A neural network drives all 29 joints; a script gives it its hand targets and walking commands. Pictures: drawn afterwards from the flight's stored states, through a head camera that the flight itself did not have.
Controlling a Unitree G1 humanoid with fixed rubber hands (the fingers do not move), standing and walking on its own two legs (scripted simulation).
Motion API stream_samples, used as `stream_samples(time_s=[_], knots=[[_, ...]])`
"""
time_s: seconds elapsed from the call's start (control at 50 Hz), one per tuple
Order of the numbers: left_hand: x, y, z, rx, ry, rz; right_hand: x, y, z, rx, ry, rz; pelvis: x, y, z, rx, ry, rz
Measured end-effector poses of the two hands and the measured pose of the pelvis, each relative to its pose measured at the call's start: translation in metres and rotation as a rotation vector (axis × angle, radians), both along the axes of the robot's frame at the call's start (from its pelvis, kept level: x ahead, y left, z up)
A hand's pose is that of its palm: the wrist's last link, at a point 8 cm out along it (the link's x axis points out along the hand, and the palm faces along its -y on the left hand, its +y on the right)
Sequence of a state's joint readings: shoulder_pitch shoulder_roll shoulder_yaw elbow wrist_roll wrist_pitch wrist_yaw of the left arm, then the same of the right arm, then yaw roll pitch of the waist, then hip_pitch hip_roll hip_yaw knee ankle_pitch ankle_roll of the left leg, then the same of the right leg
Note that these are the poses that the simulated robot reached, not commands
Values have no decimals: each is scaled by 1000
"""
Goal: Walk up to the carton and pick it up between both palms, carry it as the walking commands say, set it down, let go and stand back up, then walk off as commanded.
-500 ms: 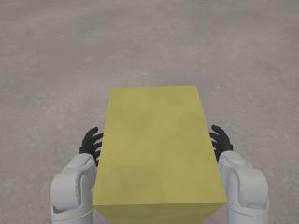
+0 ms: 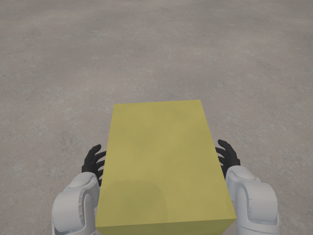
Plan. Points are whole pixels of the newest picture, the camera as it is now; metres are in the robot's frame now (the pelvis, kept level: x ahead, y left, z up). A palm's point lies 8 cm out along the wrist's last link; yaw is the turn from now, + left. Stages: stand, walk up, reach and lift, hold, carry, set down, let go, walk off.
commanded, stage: carry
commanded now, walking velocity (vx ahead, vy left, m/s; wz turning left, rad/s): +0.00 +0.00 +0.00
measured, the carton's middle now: (161, 177) +0.28 +0.00 +0.01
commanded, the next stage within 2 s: hold in 1.78 s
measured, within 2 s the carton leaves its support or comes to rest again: neither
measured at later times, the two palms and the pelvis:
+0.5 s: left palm (103, 226) +0.15 +0.12 +0.09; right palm out of the picture +0.13 -0.20 +0.09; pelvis -0.12 -0.03 +0.00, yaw -2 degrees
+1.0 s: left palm (92, 233) +0.14 +0.14 +0.08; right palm (266, 234) +0.13 -0.18 +0.08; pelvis -0.13 -0.02 +0.00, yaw -1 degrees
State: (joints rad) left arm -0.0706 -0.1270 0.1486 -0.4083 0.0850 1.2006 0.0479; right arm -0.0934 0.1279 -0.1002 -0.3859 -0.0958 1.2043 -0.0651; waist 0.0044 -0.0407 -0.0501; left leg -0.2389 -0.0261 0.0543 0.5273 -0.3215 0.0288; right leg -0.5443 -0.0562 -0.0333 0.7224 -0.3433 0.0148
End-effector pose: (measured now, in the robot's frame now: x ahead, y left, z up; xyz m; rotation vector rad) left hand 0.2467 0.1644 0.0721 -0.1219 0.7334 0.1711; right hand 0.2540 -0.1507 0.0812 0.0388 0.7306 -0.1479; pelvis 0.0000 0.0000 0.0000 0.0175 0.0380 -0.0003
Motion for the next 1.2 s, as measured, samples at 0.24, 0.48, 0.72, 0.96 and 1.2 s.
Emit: stream_samples(time_s=[0.24,0.48,0.72,0.96,1.2], knots=[[-47,-12,23,14,-54,-14,-53,-12,16,6,-54,-7,-61,-11,2,-23,22,-21],[-97,-49,18,40,-32,-89,-126,-49,4,45,-32,-92,-114,-25,0,-26,-15,-28],[-118,-29,13,10,-32,-38,-132,-30,9,18,-33,-45,-130,-19,-2,-25,-12,-28],[-112,-27,9,13,-27,-34,-124,-27,3,20,-28,-40,-128,-18,0,-25,5,-24],[-96,-34,3,22,-33,-48,-112,-35,-5,26,-34,-49,-118,-22,1,-25,8,-28]])
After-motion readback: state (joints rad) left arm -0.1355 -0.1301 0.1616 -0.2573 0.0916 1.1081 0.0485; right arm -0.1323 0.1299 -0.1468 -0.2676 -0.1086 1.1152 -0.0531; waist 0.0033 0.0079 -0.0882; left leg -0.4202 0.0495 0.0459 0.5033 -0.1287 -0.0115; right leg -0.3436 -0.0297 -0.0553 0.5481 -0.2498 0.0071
